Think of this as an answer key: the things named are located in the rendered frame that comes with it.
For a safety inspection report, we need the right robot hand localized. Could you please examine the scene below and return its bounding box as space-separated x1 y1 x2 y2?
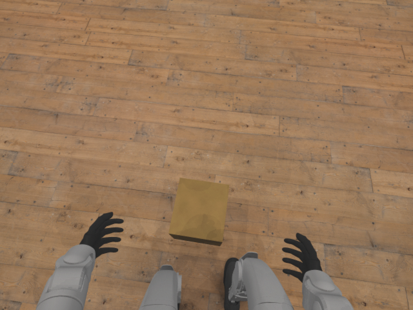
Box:
282 233 322 283

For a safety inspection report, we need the left robot forearm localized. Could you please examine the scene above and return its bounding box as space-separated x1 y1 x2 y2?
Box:
35 244 96 310

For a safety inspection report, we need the right robot thigh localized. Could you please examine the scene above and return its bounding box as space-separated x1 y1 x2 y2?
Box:
235 258 294 310

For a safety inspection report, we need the carton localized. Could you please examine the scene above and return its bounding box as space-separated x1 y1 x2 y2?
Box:
168 178 229 246

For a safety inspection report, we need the robot right foot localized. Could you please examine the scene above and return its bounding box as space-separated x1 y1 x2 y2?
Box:
223 258 240 310

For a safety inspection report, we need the left robot hand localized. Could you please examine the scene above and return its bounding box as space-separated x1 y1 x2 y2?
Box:
80 212 124 258

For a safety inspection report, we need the right robot forearm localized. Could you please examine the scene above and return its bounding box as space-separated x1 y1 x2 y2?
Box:
302 270 354 310

